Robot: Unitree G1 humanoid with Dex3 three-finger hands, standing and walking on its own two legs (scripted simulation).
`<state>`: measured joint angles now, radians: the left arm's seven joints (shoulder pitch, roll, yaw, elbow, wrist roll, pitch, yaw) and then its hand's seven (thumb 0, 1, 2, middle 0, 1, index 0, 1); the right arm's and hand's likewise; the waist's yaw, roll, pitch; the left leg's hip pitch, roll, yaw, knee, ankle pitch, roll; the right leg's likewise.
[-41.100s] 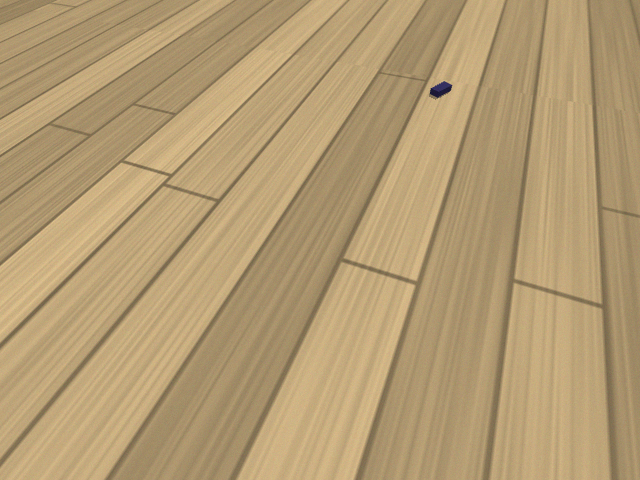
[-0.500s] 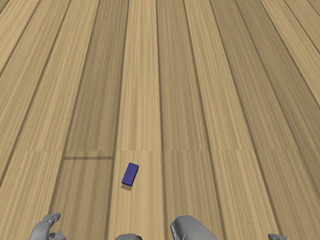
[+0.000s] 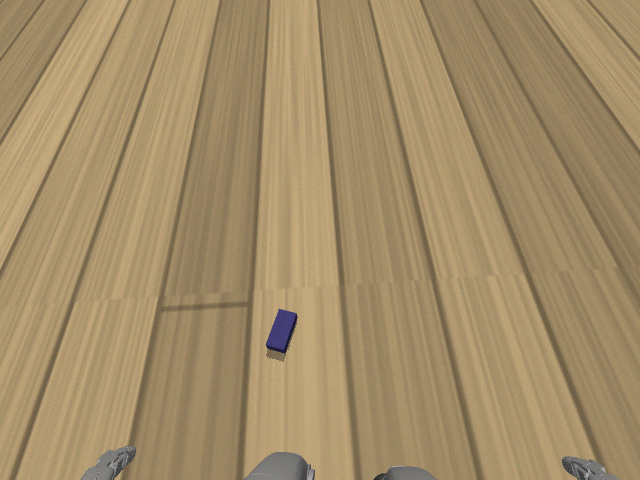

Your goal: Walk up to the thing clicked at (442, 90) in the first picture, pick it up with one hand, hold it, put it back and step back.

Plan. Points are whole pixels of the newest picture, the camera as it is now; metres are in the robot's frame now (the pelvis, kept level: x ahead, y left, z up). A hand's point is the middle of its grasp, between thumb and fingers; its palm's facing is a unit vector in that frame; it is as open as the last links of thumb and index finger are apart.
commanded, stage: step back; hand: left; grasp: from above
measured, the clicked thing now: (282, 330) +0.58 +0.18 -0.75
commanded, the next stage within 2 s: none
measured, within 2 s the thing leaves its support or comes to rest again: neither
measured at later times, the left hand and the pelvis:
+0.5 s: hand out of the picture -0.08 +0.27 -0.16, palm faces -0.02 -0.92 -0.39, open 7.4 cm; pelvis -0.15 -0.01 -0.01, yaw -2 degrees
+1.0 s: hand out of the picture -0.19 +0.22 -0.15, palm faces +0.07 -0.91 -0.40, open 7.4 cm; pelvis -0.33 -0.05 -0.02, yaw +6 degrees
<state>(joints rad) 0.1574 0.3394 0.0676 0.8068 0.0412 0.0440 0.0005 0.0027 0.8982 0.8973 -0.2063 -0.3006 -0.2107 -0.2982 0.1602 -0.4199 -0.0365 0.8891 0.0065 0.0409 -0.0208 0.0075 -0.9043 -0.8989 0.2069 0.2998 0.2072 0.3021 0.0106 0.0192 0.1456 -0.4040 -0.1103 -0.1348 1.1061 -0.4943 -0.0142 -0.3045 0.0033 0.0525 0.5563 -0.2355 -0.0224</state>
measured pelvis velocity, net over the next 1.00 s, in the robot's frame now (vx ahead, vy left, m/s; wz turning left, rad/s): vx -0.33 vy -0.05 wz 0.10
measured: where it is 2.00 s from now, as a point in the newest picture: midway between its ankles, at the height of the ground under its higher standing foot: outside the picture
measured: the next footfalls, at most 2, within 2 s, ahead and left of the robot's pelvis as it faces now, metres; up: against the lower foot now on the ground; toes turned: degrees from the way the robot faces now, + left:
left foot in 0.14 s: -0.03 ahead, +0.12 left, +0.00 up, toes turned +1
right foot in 0.56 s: -0.18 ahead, -0.15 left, +0.00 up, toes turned +1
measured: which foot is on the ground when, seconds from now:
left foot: up 0.00-0.12, down 0.14-0.60, up 0.62-0.96, down 0.98-1.00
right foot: down 0.00-0.16, up 0.18-0.54, down 0.56-1.00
